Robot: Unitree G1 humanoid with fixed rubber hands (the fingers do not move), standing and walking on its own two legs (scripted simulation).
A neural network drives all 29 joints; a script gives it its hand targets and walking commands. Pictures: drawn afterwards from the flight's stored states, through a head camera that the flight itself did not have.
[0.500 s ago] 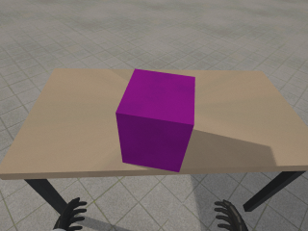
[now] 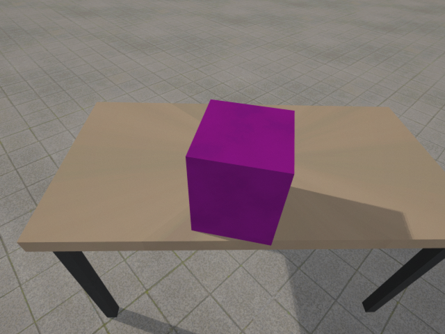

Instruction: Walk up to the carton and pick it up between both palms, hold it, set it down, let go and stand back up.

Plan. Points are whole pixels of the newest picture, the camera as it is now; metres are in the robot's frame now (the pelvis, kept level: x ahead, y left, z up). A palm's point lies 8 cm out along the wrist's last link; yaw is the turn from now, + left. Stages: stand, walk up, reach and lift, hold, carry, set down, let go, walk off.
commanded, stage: stand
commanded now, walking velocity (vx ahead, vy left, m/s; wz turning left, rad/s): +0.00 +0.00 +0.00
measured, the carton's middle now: (241, 172) +0.49 -0.05 +0.01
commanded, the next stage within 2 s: none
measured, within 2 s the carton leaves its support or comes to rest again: neither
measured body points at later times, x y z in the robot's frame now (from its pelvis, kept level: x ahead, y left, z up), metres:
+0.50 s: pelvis -0.02 +0.00 +0.00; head -0.03 +0.01 +0.45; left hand +0.04 +0.27 -0.12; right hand +0.06 -0.26 -0.12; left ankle +0.02 +0.11 -0.74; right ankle +0.01 -0.13 -0.74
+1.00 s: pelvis +0.00 -0.01 +0.00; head -0.01 -0.01 +0.45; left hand +0.06 +0.26 -0.12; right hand +0.06 -0.27 -0.13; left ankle +0.02 +0.11 -0.74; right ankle +0.01 -0.13 -0.74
